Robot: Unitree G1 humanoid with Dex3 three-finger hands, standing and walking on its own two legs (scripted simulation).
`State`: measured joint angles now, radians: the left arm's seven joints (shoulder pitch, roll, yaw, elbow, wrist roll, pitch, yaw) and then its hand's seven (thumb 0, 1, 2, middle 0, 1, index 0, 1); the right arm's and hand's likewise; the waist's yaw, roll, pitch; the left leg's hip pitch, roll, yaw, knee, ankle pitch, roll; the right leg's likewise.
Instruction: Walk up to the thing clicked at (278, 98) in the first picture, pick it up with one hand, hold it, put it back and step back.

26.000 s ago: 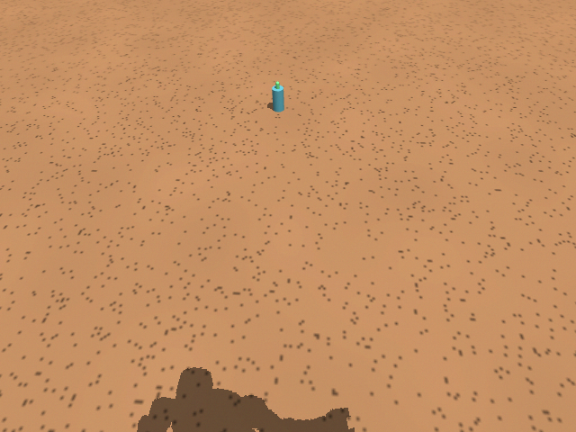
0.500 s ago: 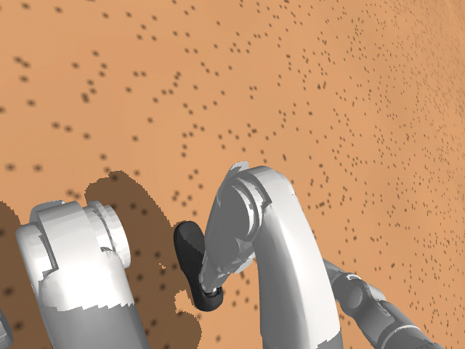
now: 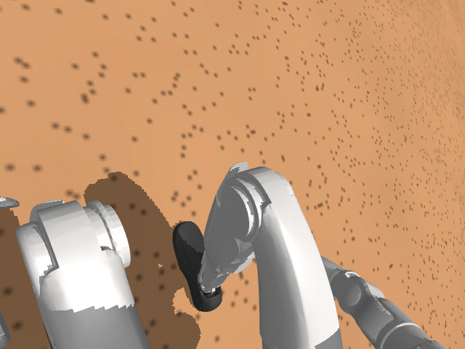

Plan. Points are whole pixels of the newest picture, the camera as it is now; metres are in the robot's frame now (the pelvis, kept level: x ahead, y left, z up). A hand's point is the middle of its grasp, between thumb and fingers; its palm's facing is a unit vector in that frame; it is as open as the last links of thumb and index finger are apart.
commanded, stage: withdraw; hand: left
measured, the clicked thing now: out of the picture +0.41 +0.28 -0.20
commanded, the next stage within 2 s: rise in 0.24 s
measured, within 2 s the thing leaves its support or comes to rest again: neither
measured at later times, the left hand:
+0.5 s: hand out of the picture +0.38 +0.37 -0.06, palm faces +0.34 -0.92 -0.20, open 17.5 cm
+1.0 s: hand out of the picture +0.28 +0.31 +0.13, palm faces +0.27 -0.86 -0.44, open 17.6 cm
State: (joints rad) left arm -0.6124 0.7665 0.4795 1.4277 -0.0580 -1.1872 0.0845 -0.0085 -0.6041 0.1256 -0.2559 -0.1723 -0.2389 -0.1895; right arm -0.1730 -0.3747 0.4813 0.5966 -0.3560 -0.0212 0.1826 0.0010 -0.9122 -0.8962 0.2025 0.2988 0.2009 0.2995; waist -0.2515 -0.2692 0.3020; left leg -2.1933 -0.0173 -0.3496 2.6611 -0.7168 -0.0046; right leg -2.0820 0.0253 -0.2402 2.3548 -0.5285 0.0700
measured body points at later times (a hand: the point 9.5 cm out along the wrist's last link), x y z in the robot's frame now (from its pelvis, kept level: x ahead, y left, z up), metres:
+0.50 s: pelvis +0.01 +0.00 +0.05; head +0.19 +0.16 +0.43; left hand +0.35 +0.41 -0.04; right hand +0.22 -0.23 -0.02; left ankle +0.08 +0.12 -0.25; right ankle +0.16 -0.12 -0.25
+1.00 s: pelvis +0.04 -0.02 +0.23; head +0.22 +0.05 +0.65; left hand +0.26 +0.35 +0.15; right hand +0.26 -0.23 +0.11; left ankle +0.08 +0.12 -0.25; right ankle +0.16 -0.12 -0.25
